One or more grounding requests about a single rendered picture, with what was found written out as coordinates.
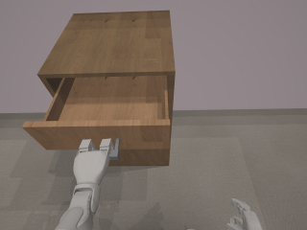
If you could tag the cabinet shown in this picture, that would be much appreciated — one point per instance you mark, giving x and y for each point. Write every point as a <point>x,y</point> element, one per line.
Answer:
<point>116,44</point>

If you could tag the drawer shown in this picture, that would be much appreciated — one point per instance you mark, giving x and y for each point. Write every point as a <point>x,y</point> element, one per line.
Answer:
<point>132,108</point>

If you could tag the robot left forearm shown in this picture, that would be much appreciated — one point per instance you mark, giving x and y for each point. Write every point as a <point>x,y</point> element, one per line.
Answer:
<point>83,206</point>

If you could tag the handle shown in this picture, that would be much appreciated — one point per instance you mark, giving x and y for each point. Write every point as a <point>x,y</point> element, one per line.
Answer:
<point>114,153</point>

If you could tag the right robot hand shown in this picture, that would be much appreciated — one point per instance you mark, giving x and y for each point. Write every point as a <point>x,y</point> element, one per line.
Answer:
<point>249,220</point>

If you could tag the left robot hand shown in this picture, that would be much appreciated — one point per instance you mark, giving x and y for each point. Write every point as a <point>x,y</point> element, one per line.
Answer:
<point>90,165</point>

